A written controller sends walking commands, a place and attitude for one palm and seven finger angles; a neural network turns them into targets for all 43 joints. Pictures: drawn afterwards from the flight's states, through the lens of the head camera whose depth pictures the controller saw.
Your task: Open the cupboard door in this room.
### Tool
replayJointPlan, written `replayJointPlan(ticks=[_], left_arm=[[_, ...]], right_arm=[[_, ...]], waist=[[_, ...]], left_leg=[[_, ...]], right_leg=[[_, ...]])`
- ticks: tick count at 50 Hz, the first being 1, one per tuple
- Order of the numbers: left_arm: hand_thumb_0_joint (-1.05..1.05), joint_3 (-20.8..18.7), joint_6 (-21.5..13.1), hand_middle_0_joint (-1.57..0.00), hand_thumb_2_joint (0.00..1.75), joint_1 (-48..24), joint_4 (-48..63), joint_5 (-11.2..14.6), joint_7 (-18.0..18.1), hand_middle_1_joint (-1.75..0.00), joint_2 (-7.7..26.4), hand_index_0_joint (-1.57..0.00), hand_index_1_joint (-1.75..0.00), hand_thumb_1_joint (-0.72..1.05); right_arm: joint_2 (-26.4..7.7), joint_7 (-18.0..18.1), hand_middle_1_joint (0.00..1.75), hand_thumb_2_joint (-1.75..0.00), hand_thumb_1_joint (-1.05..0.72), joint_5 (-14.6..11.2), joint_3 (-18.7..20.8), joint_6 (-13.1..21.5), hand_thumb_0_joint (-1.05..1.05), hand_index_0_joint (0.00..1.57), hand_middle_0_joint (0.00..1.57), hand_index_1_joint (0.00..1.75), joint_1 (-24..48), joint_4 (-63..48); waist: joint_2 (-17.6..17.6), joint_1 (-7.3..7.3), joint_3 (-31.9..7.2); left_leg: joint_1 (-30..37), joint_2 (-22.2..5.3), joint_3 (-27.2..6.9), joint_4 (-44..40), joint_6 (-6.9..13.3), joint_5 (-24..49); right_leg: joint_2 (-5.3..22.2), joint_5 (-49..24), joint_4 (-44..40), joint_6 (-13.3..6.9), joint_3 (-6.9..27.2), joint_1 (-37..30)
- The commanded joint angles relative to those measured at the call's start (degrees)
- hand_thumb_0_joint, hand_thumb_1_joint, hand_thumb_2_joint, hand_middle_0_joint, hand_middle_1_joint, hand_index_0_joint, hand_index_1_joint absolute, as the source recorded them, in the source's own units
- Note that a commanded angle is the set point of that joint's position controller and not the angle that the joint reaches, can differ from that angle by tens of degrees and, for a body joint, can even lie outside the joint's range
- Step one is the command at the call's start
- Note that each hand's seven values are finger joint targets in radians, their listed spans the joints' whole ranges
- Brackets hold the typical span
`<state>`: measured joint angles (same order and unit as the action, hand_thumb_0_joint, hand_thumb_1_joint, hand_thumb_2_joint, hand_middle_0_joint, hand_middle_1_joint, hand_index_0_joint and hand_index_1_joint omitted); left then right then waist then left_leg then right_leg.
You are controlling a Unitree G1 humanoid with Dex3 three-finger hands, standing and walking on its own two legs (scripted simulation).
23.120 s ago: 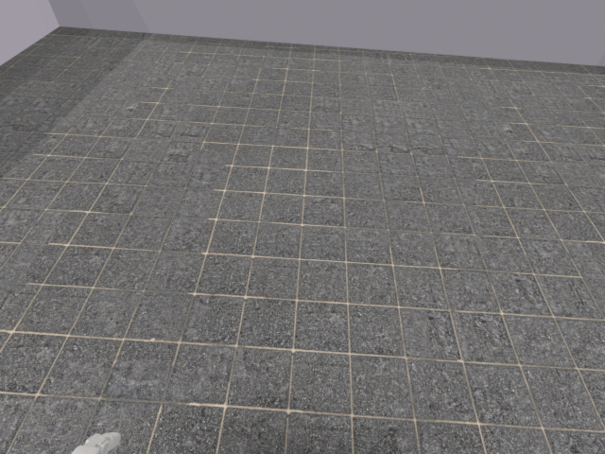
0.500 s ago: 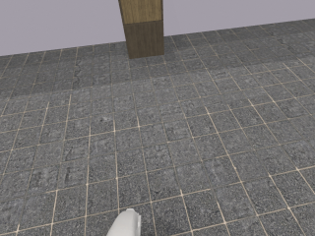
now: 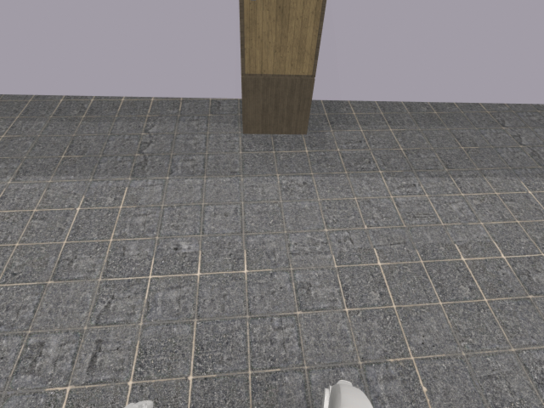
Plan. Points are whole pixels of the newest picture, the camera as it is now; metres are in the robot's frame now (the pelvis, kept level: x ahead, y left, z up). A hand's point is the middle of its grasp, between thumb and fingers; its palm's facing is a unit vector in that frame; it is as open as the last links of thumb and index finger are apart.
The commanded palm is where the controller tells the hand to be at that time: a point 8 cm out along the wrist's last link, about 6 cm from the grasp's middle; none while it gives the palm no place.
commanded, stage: turn or walk to find it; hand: left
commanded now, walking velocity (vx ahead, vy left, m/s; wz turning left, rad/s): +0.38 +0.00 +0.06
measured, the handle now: out of the picture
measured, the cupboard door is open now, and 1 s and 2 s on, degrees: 0 0 0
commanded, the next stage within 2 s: stand and wait in 1.10 s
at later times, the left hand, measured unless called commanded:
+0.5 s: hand (204, 377) +0.20 +0.13 -0.16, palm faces +0.10 -0.97 -0.23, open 7.3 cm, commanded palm none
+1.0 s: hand (198, 258) +0.45 +0.19 -0.17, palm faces +0.12 -0.98 -0.17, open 7.4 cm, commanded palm none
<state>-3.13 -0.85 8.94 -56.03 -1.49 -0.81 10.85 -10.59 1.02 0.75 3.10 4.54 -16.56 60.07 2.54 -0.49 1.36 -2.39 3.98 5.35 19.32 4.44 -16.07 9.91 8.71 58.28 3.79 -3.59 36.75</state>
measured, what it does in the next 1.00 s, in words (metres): walks ahead: right foot, then left foot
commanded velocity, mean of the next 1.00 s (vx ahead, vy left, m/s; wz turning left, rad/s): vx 0.38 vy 0.00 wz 0.05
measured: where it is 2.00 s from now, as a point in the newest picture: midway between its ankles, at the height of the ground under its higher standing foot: (282, 309)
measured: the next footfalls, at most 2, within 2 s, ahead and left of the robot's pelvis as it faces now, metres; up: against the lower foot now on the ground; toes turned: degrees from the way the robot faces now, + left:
right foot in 0.20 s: +0.26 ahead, -0.15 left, +0.00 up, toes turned -7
left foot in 0.72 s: +0.41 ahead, +0.11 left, +0.00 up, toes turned +13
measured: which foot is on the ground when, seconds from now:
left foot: down 0.00-0.22, up 0.24-0.70, down 0.72-1.00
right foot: up 0.00-0.18, down 0.20-0.72, up 0.74-1.00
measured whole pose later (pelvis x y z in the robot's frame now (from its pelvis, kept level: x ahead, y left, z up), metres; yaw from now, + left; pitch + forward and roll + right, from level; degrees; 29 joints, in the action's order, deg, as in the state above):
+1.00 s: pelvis +0.41 +0.00 +0.00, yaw +3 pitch -1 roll +1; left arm -4.2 -0.4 12.8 -60.1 -1.6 -1.0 10.9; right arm -9.6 1.2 1.3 3.9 4.4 -15.5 59.9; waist 2.3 -0.6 1.2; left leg -4.5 -1.3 10.3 19.8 1.3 -14.3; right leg 9.0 12.0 60.9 2.4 -4.0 33.7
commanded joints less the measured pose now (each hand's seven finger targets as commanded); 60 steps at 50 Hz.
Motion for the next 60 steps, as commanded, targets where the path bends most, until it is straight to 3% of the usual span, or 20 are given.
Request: replayJointPlan(ticks=[1, 5, 8, 9, 10, 11, 14, 19, 30, 32, 34, 35, 36, 37, 41, 45, 55, 57, 59, 60], left_arm=[[0.00, 0.1, -0.5, -0.20, 0.90, -4.3, 4.5, 0.3, -0.7, -0.30, 2.1, -0.20, -0.30, 0.90], [0.00, 0.1, -1.3, -0.20, 0.90, -7.5, 6.2, 0.4, -0.7, -0.30, 2.6, -0.20, -0.30, 0.90], [0.00, -0.6, -2.5, -0.20, 0.90, 5.7, 2.5, 0.2, -0.4, -0.30, 5.0, -0.20, -0.30, 0.90], [0.00, -1.5, -3.2, -0.20, 0.90, 15.0, -0.4, -0.2, 0.0, -0.30, 8.4, -0.20, -0.30, 0.90], [0.00, -3.1, -3.6, -0.20, 0.90, 22.2, -2.8, -0.8, 0.7, -0.30, 14.1, -0.20, -0.30, 0.90], [0.00, -3.1, -3.2, -0.20, 0.90, 22.1, -3.4, 0.7, 0.8, -0.30, 16.1, -0.20, -0.30, 0.90], [0.00, -1.7, -3.1, -0.20, 0.90, 6.9, 0.1, 1.0, 1.1, -0.30, 9.1, -0.20, -0.30, 0.90], [0.00, -0.7, -3.8, -0.20, 0.90, 5.2, -1.2, 0.3, 1.3, -0.30, 5.5, -0.20, -0.30, 0.90], [0.00, -0.8, -4.3, -0.20, 0.90, 16.7, -7.1, 0.1, 1.2, -0.30, 6.0, -0.20, -0.30, 0.90], [0.00, -0.8, -3.9, -0.20, 0.90, 16.9, -7.6, 0.2, 1.3, -0.30, 6.1, -0.20, -0.30, 0.90], [0.00, -0.9, -3.6, -0.20, 0.90, 15.4, -7.7, 0.4, 1.4, -0.30, 6.1, -0.20, -0.30, 0.90], [0.00, -0.7, -3.6, -0.20, 0.90, 14.9, -7.2, 0.6, 1.4, -0.30, 4.9, -0.20, -0.30, 0.90], [0.00, -0.1, -3.6, -0.20, 0.90, 16.6, -6.1, 1.0, 0.9, -0.30, 1.9, -0.20, -0.30, 0.90], [0.00, 0.5, -4.0, -0.20, 0.90, 13.0, -4.0, 0.7, 0.8, -0.30, 2.0, -0.20, -0.30, 0.90], [0.00, -0.5, -2.4, -0.20, 0.90, 7.5, -4.4, 0.1, 0.2, -0.30, 1.7, -0.20, -0.30, 0.90], [0.00, -0.7, -0.6, -0.20, 0.90, 9.2, -3.7, -0.3, -0.1, -0.30, -0.8, -0.20, -0.30, 0.90], [0.00, -0.6, -0.8, -0.20, 0.90, -4.3, 3.0, 0.2, -1.2, -0.30, 1.4, -0.20, -0.30, 0.90], [0.00, -0.7, -1.4, -0.20, 0.90, -0.7, 2.0, 0.2, -0.9, -0.30, 2.1, -0.20, -0.30, 0.90], [0.00, -1.3, -2.7, -0.20, 0.90, 12.7, -2.7, -0.1, -0.3, -0.30, 5.9, -0.20, -0.30, 0.90], [0.00, -2.7, -3.6, -0.20, 0.90, 19.6, -4.9, -0.6, 0.6, -0.30, 11.6, -0.20, -0.30, 0.90]], right_arm=[[-6.3, 0.2, 0.30, -0.90, -0.90, 0.1, 1.1, 1.0, 0.00, 0.20, 0.20, 0.30, -6.0, -0.8], [-7.5, 0.5, 0.30, -0.90, -0.90, 0.6, 1.4, 0.6, 0.00, 0.20, 0.20, 0.30, -8.2, 0.5], [-8.9, 0.5, 0.30, -0.90, -0.90, 0.3, 1.5, 0.3, 0.00, 0.20, 0.20, 0.30, -7.3, 0.9], [-8.4, 0.1, 0.30, -0.90, -0.90, -0.1, 1.5, 0.4, 0.00, 0.20, 0.20, 0.30, -6.8, 0.6], [-4.4, -0.5, 0.30, -0.90, -0.90, -0.8, 0.8, 0.6, 0.00, 0.20, 0.20, 0.30, -9.4, -0.3], [-5.1, -0.2, 0.30, -0.90, -0.90, -0.8, 0.6, 0.0, 0.00, 0.20, 0.20, 0.30, -8.4, -1.2], [-3.5, -1.1, 0.30, -0.90, -0.90, 0.0, 1.1, -1.4, 0.00, 0.20, 0.20, 0.30, -2.8, -0.6], [-0.6, -1.7, 0.30, -0.90, -0.90, 1.0, 1.0, -4.1, 0.00, 0.20, 0.20, 0.30, -7.4, 0.9], [0.2, -2.9, 0.30, -0.90, -0.90, 0.7, 0.2, -1.9, 0.00, 0.20, 0.20, 0.30, 11.4, -5.4], [-0.4, -2.7, 0.30, -0.90, -0.90, 0.6, 0.1, -1.5, 0.00, 0.20, 0.20, 0.30, 11.0, -5.3], [-2.3, -2.3, 0.30, -0.90, -0.90, 0.7, 0.6, -0.9, 0.00, 0.20, 0.20, 0.30, 5.1, -3.5], [-5.2, -1.8, 0.30, -0.90, -0.90, 1.0, 1.3, -0.4, 0.00, 0.20, 0.20, 0.30, -2.3, -1.2], [-11.5, -1.1, 0.30, -0.90, -0.90, 1.6, 2.9, 0.0, 0.00, 0.20, 0.20, 0.30, -10.1, 0.7], [-13.9, -0.6, 0.30, -0.90, -0.90, 0.9, 3.4, -0.6, 0.00, 0.20, 0.20, 0.30, -14.6, 2.0], [-6.1, -0.2, 0.30, -0.90, -0.90, 0.6, 1.3, -0.5, 0.00, 0.20, 0.20, 0.30, -2.8, -0.3], [-3.3, -0.1, 0.30, -0.90, -0.90, 0.6, 1.5, 0.3, 0.00, 0.20, 0.20, 0.30, -2.4, -0.9], [-7.0, -0.1, 0.30, -0.90, -0.90, 1.0, 2.1, 0.0, 0.00, 0.20, 0.20, 0.30, -5.7, 0.7], [-7.7, 0.1, 0.30, -0.90, -0.90, 1.0, 2.2, -0.4, 0.00, 0.20, 0.20, 0.30, -5.4, 1.1], [-7.2, -0.2, 0.30, -0.90, -0.90, 0.4, 1.8, -0.5, 0.00, 0.20, 0.20, 0.30, -5.4, 1.6], [-4.1, -0.5, 0.30, -0.90, -0.90, -0.2, 1.2, -0.4, 0.00, 0.20, 0.20, 0.30, -7.2, 1.1]], waist=[[-8.5, 1.90, 6.8], [-8.4, 2.63, 5.0], [-4.7, -3.66, -2.6], [-0.3, -7.55, -7.8], [14.2, -8.79, -13.9], [12.5, -6.89, -13.3], [0.1, -2.09, 1.1], [5.1, 2.64, 2.4], [3.3, -3.31, 4.2], [3.4, -2.69, 2.9], [1.0, 0.80, 0.6], [-4.2, 4.12, -3.6], [-17.6, 6.51, -10.5], [-19.7, 8.03, -10.0], [-9.5, 3.13, 3.5], [-8.8, 0.18, 4.8], [-10.1, 2.01, 5.3], [-8.9, 0.22, 3.3], [-2.7, -5.55, -4.1], [9.8, -7.65, -11.3]], left_leg=[[-1.3, -16.1, -8.1, -7.3, 4.8, 29.2], [4.5, -18.1, -8.6, -2.9, 4.6, 36.5], [3.2, -15.7, -6.9, 13.6, 2.0, 48.6], [-6.0, -12.8, -5.3, 26.6, 0.2, 39.1], [-22.5, -3.3, -1.8, 45.5, -2.3, 2.9], [-28.1, -1.6, -6.6, 57.4, -2.2, -15.8], [-30.0, -9.7, -8.8, 58.5, -2.0, -3.0], [-25.8, -11.3, -5.3, 48.8, -5.3, 3.6], [-28.1, -10.8, 0.0, 18.7, -5.9, 3.5], [-24.0, -9.7, 1.1, 14.9, -5.1, 2.2], [-11.2, -7.7, 3.1, 8.6, -4.6, 4.7], [2.2, -9.8, -0.1, 5.2, -3.1, 6.0], [16.3, -23.4, -17.7, 3.4, 1.7, 8.3], [20.0, -30.8, -26.6, -0.7, 6.6, 16.5], [-1.8, -25.9, -15.3, -7.2, 4.3, 7.4], [-7.7, -21.5, -7.0, -10.8, 3.2, 5.7], [0.2, -20.6, -1.3, -6.0, 3.0, 19.7], [0.5, -20.1, -0.3, 0.6, 1.7, 28.5], [-5.1, -16.0, 1.9, 18.0, -1.8, 31.1], [-17.3, -10.3, 4.7, 34.2, -4.1, 11.6]], right_leg=[[-0.9, -3.4, -10.7, -0.5, -1.1, 0.8], [-3.2, 0.9, -20.6, -3.1, -1.7, -3.8], [-7.8, -0.7, -28.5, -5.1, -4.3, -23.4], [-3.8, -5.1, -29.9, -6.7, 0.1, -38.6], [13.0, -13.2, -32.5, -12.0, 22.0, -52.8], [18.5, -13.6, -38.3, -16.1, 31.8, -50.0], [13.0, 14.6, -45.8, -12.0, 20.7, -27.8], [6.3, 12.2, -49.5, -9.0, 5.6, -16.8], [8.2, -2.5, -46.6, -12.1, 4.2, -32.5], [8.4, -6.5, -43.8, -11.7, 3.5, -34.1], [6.3, -9.7, -35.8, -9.7, 0.2, -29.6], [2.8, -11.9, -23.5, -7.6, -3.0, -23.5], [-4.0, 4.8, -7.3, -4.3, -7.4, -10.3], [-7.0, 24.1, 4.9, -3.5, -4.1, -0.2], [-0.3, 13.4, 10.1, -3.3, 1.6, -0.2], [0.0, 5.1, 7.0, -2.0, 0.6, -1.8], [-2.2, 1.1, -19.9, -2.1, -3.3, -5.0], [-4.4, 1.1, -24.0, -3.3, -4.6, -12.4], [-5.5, -8.5, -30.2, -4.1, -4.4, -32.3], [7.3, -25.6, -29.4, -7.2, 8.5, -47.1]])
